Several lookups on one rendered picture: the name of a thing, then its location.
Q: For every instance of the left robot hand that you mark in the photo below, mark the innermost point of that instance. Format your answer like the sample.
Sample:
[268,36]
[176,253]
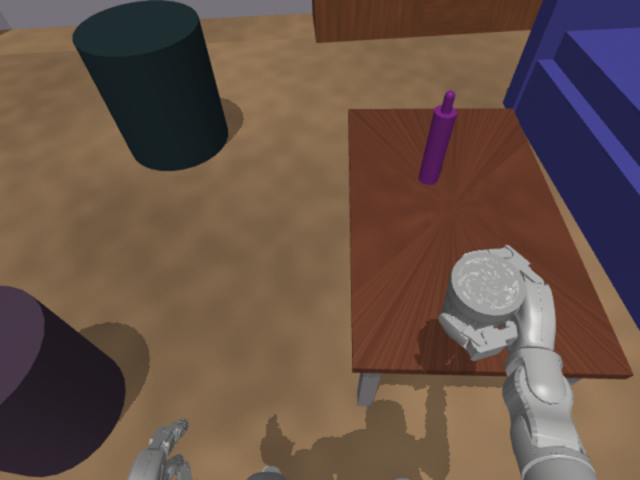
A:
[151,464]

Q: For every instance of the right robot arm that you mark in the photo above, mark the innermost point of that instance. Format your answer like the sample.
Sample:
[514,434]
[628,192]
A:
[539,399]

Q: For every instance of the right robot hand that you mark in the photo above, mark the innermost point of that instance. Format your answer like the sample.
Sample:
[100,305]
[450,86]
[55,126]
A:
[532,324]

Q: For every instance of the sofa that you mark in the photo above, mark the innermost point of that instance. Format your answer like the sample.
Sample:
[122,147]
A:
[576,94]

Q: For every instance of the coffee table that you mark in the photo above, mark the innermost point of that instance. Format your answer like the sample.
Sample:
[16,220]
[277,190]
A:
[406,237]

